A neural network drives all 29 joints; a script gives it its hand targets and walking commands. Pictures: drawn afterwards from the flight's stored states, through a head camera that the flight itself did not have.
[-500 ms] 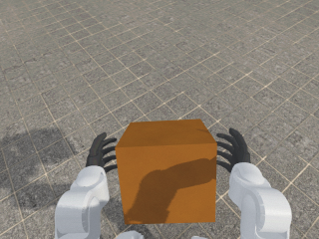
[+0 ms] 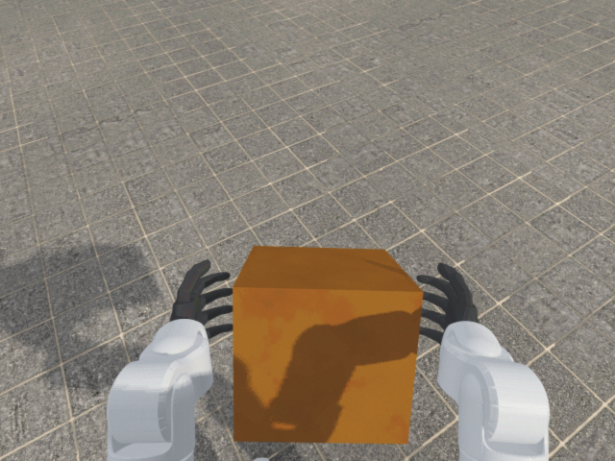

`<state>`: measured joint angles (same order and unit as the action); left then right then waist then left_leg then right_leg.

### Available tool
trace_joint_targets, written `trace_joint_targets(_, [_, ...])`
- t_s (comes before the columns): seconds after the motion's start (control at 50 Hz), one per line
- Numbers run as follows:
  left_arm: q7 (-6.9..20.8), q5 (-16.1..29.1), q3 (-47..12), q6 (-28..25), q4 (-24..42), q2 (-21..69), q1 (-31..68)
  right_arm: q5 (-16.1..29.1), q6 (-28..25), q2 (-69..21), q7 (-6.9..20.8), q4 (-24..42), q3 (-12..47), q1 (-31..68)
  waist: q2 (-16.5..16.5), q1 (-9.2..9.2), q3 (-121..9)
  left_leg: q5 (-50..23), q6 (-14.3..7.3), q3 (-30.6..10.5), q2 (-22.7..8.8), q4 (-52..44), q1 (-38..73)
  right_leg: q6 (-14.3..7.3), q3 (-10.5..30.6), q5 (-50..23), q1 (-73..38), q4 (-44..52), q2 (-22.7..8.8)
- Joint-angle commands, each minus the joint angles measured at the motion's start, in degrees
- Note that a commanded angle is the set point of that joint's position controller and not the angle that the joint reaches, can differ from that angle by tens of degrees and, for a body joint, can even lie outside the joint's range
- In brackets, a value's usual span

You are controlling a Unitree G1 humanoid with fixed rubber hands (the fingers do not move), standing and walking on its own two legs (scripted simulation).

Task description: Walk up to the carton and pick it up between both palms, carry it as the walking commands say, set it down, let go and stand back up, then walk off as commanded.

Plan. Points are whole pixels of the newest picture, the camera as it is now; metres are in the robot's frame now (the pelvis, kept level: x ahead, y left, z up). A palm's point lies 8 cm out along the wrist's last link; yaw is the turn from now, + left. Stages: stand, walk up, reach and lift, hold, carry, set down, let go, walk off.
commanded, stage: carry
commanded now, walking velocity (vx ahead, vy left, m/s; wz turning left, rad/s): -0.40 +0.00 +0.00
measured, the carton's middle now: (320, 331) +0.31 +0.00 -0.03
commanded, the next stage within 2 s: none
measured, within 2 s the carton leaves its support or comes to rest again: neither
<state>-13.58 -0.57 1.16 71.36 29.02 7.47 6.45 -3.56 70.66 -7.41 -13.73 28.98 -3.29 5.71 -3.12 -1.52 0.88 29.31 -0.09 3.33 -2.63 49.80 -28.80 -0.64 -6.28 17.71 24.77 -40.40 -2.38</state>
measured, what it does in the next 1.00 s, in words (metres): walks backwards: right foot, then left foot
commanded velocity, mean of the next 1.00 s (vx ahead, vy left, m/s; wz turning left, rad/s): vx -0.40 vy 0.00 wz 0.00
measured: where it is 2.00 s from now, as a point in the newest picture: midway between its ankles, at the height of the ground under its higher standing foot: outside the picture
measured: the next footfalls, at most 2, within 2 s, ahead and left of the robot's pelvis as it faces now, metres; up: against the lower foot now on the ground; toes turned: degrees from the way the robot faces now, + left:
right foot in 0.38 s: -0.09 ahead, -0.09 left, +0.00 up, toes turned -6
left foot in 0.68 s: -0.23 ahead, +0.17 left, +0.00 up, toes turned +4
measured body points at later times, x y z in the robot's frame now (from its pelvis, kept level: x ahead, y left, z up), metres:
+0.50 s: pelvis -0.17 +0.03 +0.00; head -0.15 +0.02 +0.45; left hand +0.09 +0.18 +0.09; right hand +0.10 -0.12 +0.08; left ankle -0.08 +0.12 -0.68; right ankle -0.13 -0.08 -0.71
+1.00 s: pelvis -0.46 +0.07 -0.01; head -0.45 +0.06 +0.44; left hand -0.20 +0.23 +0.08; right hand -0.19 -0.07 +0.07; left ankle -0.27 +0.17 -0.71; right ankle -0.48 -0.04 -0.72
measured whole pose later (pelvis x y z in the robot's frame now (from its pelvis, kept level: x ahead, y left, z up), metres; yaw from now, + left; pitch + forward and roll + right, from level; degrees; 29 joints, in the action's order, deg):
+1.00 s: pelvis -0.46 +0.07 -0.01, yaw -3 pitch +1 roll -3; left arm -13.7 -0.7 2.6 72.3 27.6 7.4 4.4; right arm -4.6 71.9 -7.4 -14.3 26.8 -0.4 5.5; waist -5.3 -3.8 -0.2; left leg 2.7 -1.6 4.7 -4.8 33.9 -34.0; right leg -1.3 -4.4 22.8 17.9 -38.8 2.0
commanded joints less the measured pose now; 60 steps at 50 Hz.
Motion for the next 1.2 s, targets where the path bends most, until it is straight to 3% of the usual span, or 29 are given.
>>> trace_joint_targets(0.0, [14.9,16.7,-31.9,-3.2,9.8,57.2,21.8,24.2,-1.9,-56.4,15.0,14.5,39.3,28.2,17.3,2.08,-28.4,2.3,-0.7,-3.2,-1.7,-0.3,1.0,-8.0,12.3,-69.9,-21.4,6.7,-19.4])
trace_joint_targets(0.06, [14.4,16.1,-31.6,-3.0,11.7,55.9,19.2,25.2,-1.0,-56.9,15.9,14.4,40.8,27.2,14.2,2.32,-27.9,-25.9,-1.0,-2.0,-2.9,-21.3,11.1,-1.6,5.8,-49.4,-17.5,1.8,-10.9])
trace_joint_targets(0.1, [13.6,16.3,-32.3,-3.0,15.7,54.9,23.0,25.4,-0.9,-57.7,16.5,10.6,39.2,23.7,-10.2,2.16,-29.2,-84.3,-6.4,-16.7,-16.8,-17.9,24.7,2.7,0.2,-1.8,-0.5,-10.2,-3.4])
trace_joint_targets(0.12, [13.1,16.2,-33.3,-2.9,17.0,55.1,27.0,25.3,-0.9,-57.2,17.1,9.6,37.7,25.3,-20.5,2.07,-26.6,-90.2,-10.3,-17.8,-18.8,-19.3,23.7,2.0,0.7,19.0,4.2,-16.4,-0.1])
trace_joint_targets(0.16, [13.1,16.2,-33.9,-2.4,14.3,56.8,28.4,25.3,-0.6,-58.5,17.1,8.1,36.7,25.1,-14.3,2.37,-24.7,-68.2,-12.9,-19.3,-20.0,-24.5,16.1,1.9,4.0,19.2,2.7,-24.9,2.3])
trace_joint_targets(0.2, [13.4,17.4,-34.4,-2.4,13.5,58.0,26.6,25.6,-1.2,-58.8,17.2,11.1,37.9,26.3,-12.5,2.12,-26.8,-79.3,-12.9,-15.4,-18.3,-19.9,23.9,1.3,6.4,17.4,6.0,-25.0,1.2])
trace_joint_targets(0.3, [15.3,21.0,-36.8,-2.1,13.8,59.4,26.1,21.4,-2.5,-57.3,14.8,15.3,36.6,24.3,-7.9,1.93,-34.5,-65.2,-6.8,-9.7,-14.7,-19.5,28.2,1.7,-1.4,2.0,-8.1,9.0,3.9])
trace_joint_targets(0.34, [15.8,21.3,-36.3,-2.9,13.7,58.1,27.2,19.5,-2.1,-56.9,14.2,11.3,35.6,20.3,1.9,1.58,-33.9,-39.6,-1.7,-8.5,-11.1,-19.9,18.6,-1.1,8.2,-9.7,-18.7,14.6,-4.0])
trace_joint_targets(0.38, [16.5,20.9,-37.0,-2.4,12.7,58.2,27.0,18.7,-2.2,-56.0,13.9,13.5,35.5,23.1,17.9,1.04,-28.5,-1.9,1.9,1.6,0.1,-1.6,0.1,-10.6,21.6,-46.8,-22.4,11.9,-22.1])
trace_joint_targets(0.4, [16.7,22.5,-38.1,-3.0,15.0,60.1,27.9,19.1,-2.2,-55.9,14.4,13.3,34.7,23.1,17.2,0.53,-29.4,4.7,1.9,-0.7,1.0,11.6,0.9,-14.7,20.9,-49.2,-15.8,13.9,-24.6])
trace_joint_targets(0.52, [15.0,17.8,-34.9,-1.7,14.9,56.2,28.7,22.7,-0.3,-57.4,15.9,9.7,37.9,26.9,9.3,1.94,-21.6,0.1,-0.5,-3.5,0.2,15.2,0.1,-10.8,14.1,-34.6,-5.1,14.1,-19.5])
trace_joint_targets(0.56, [13.9,16.2,-33.3,-1.3,13.3,54.3,26.5,22.5,0.5,-56.4,15.8,7.4,37.0,24.4,10.2,1.93,-25.4,0.0,-0.2,-0.7,1.3,1.6,2.9,-8.5,13.8,-32.7,-10.1,14.0,-17.9])
trace_joint_targets(0.6, [13.9,15.4,-31.4,-1.5,12.2,54.6,22.9,24.7,0.4,-56.8,16.3,11.3,39.7,27.1,19.8,2.31,-25.4,-3.1,-0.4,1.0,1.6,-14.9,9.4,-5.4,11.3,-29.2,-11.2,12.6,-15.5])
trace_joint_targets(0.62, [13.4,14.2,-30.1,-1.0,9.3,54.1,18.5,24.3,0.8,-55.9,16.0,9.7,38.9,24.2,12.4,2.47,-25.5,-9.0,0.0,-0.6,0.9,-26.5,10.6,-3.7,10.0,-32.3,-13.6,7.7,-12.8])
trace_joint_targets(0.66, [13.2,13.8,-29.8,-0.2,6.5,53.0,18.3,24.0,1.2,-54.0,16.4,6.5,37.5,23.6,-11.9,1.44,-24.5,-46.4,-5.4,-19.9,-15.5,-24.3,22.5,2.2,3.7,3.4,6.0,-4.5,-5.3])
trace_joint_targets(0.68, [13.1,13.9,-30.4,-0.9,7.9,55.1,20.9,24.5,0.5,-56.1,16.8,6.8,37.7,24.8,-17.0,1.48,-23.0,-66.4,-10.3,-18.2,-19.4,-20.4,16.2,2.0,2.7,14.0,5.7,-16.3,-2.2])
trace_joint_targets(0.7, [13.5,16.0,-33.0,-1.4,12.9,55.7,27.3,24.4,0.2,-57.7,16.9,6.8,36.6,23.9,-17.6,2.27,-21.4,-63.8,-12.8,-18.8,-19.9,-22.6,8.7,2.2,5.0,15.3,3.4,-25.5,-0.4])
trace_joint_targets(0.78, [14.9,20.7,-36.5,-2.4,14.7,59.8,32.9,23.9,-1.1,-58.9,16.6,12.7,36.0,28.2,-4.7,1.83,-21.5,-39.1,-10.5,-10.8,-15.0,-25.1,7.2,0.8,7.0,11.6,3.6,-35.2,2.0])
trace_joint_targets(0.9, [15.2,21.6,-37.4,-1.9,13.5,57.6,30.3,19.4,-1.9,-57.1,13.9,10.5,35.2,22.2,-9.3,1.74,-28.5,-36.3,-7.4,-15.9,-16.8,-28.6,19.4,-0.8,2.2,13.1,-8.7,5.6,3.8])
trace_joint_targets(0.92, [16.1,21.0,-35.4,-1.1,9.8,57.1,25.8,19.2,-1.7,-55.5,13.2,12.0,36.0,22.4,-6.2,1.13,-29.0,-27.6,-2.9,-11.9,-14.5,-29.5,14.7,-0.7,0.0,6.8,-17.3,17.7,3.5])
trace_joint_targets(0.94, [16.3,21.2,-35.2,-1.3,9.7,56.1,27.1,18.4,-1.9,-54.6,13.2,11.5,34.6,23.3,0.8,0.75,-29.9,-18.3,2.5,-8.2,-8.3,-24.4,5.5,-3.6,12.6,6.8,-24.3,21.4,-5.5])
trace_joint_targets(0.96, [16.6,21.5,-35.9,-1.9,11.1,56.2,29.1,18.8,-2.0,-56.5,13.3,12.3,35.8,24.9,20.5,1.04,-27.9,-4.1,3.7,-1.8,-1.5,-10.0,-4.4,-6.6,28.7,-18.2,-26.6,18.9,-20.8])
trace_joint_targets(0.98, [16.8,21.4,-35.8,-2.4,9.2,59.0,26.4,19.2,-1.9,-54.4,13.7,15.1,36.1,27.5,27.3,0.07,-25.1,5.5,4.5,0.3,0.9,10.5,-4.9,-15.7,29.4,-28.8,-13.3,20.7,-29.6])
trace_joint_targets(1.02, [16.7,20.3,-35.0,-2.8,12.1,59.8,27.7,22.1,-1.8,-57.9,15.1,14.4,38.8,31.2,9.6,0.94,-19.3,-1.8,3.6,-5.1,1.2,26.9,-2.8,-13.3,16.8,-12.7,0.4,22.9,-20.7])
trace_joint_targets(1.04, [16.3,19.5,-34.6,-2.4,12.7,60.0,29.3,23.2,-1.2,-58.6,15.6,13.9,39.2,33.7,8.1,1.03,-17.4,-2.2,2.6,-6.9,1.3,32.0,-1.9,-14.2,16.6,-11.7,5.5,22.9,-20.8])
trace_joint_targets(1.06, [15.8,18.6,-33.8,-2.1,12.3,58.5,29.5,22.3,-0.7,-58.8,15.5,10.6,38.3,30.4,12.1,2.05,-19.6,-4.5,2.3,-8.5,-0.8,28.5,-1.7,-11.6,13.1,-13.8,1.6,19.4,-18.1])
trace_joint_targets(1.08, [15.3,18.7,-34.1,-2.9,16.2,58.4,32.1,23.8,-1.3,-59.0,16.1,12.5,38.9,31.3,6.7,2.05,-19.4,-6.0,1.6,-5.8,0.5,23.3,-3.2,-9.8,10.6,-16.8,-2.5,16.2,-15.2])
trace_joint_targets(1.14, [13.8,16.7,-32.6,-1.9,16.1,55.7,29.6,24.6,0.3,-57.6,16.2,10.4,38.2,29.3,7.9,1.61,-24.4,-1.7,1.4,-1.4,1.0,8.0,-1.6,-9.1,12.7,-24.9,-9.8,14.8,-16.6])
trace_joint_targets(1.18, [12.9,14.5,-30.5,-1.9,12.7,54.8,23.6,25.1,0.6,-57.0,16.2,10.5,39.7,27.7,14.5,1.34,-26.1,0.0,1.1,-0.8,1.8,-4.2,3.3,-7.3,14.0,-27.5,-13.2,14.9,-16.2])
